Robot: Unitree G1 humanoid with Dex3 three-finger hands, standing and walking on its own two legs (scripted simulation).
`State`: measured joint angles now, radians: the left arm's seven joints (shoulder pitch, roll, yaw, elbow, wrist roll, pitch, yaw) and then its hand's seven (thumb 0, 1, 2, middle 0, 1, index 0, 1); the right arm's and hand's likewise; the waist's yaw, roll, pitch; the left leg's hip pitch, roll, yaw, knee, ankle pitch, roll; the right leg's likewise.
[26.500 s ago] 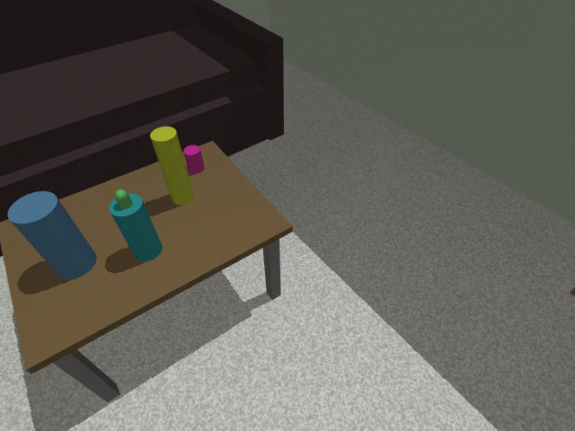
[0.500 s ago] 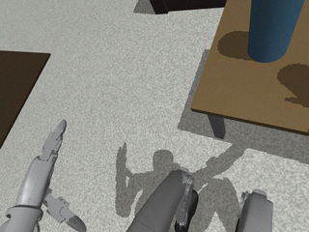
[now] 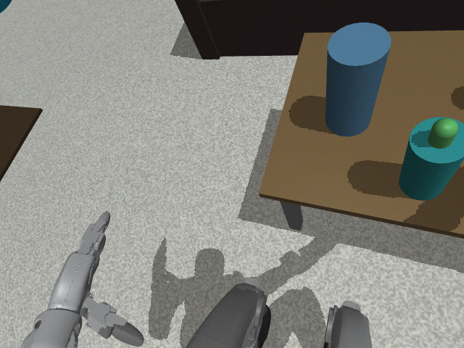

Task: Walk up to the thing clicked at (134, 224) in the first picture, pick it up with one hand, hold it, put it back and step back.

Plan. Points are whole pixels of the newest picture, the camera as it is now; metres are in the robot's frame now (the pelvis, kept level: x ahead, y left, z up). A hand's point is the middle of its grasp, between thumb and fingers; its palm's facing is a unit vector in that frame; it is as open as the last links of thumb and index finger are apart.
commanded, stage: home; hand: right
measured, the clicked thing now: (431, 158) +0.50 -0.21 -0.09
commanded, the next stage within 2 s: none
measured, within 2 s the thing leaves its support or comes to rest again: rests again in 0.42 s
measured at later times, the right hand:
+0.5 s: hand out of the picture +0.37 -0.32 +0.02, palm faces +0.30 +0.90 -0.33, open 17.0 cm
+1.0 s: hand out of the picture +0.18 -0.17 +0.02, palm faces +0.21 +0.95 -0.21, open 17.4 cm
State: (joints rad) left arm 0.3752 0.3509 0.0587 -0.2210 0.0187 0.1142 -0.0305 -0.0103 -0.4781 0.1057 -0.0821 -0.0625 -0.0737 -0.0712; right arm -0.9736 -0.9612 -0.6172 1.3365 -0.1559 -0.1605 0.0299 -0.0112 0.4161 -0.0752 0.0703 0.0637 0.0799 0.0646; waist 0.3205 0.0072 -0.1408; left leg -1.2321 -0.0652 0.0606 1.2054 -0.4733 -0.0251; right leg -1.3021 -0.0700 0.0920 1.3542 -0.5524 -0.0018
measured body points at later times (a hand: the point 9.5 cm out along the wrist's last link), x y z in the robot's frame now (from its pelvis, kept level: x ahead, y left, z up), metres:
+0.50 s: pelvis +0.04 -0.01 +0.07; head +0.11 -0.05 +0.51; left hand +0.21 +0.22 +0.04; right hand +0.35 -0.36 +0.04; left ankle +0.05 +0.14 -0.61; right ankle +0.03 -0.11 -0.61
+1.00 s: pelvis +0.03 +0.02 +0.08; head +0.06 +0.02 +0.53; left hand +0.21 +0.25 +0.01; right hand +0.16 -0.21 +0.03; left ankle +0.05 +0.14 -0.61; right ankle +0.03 -0.11 -0.61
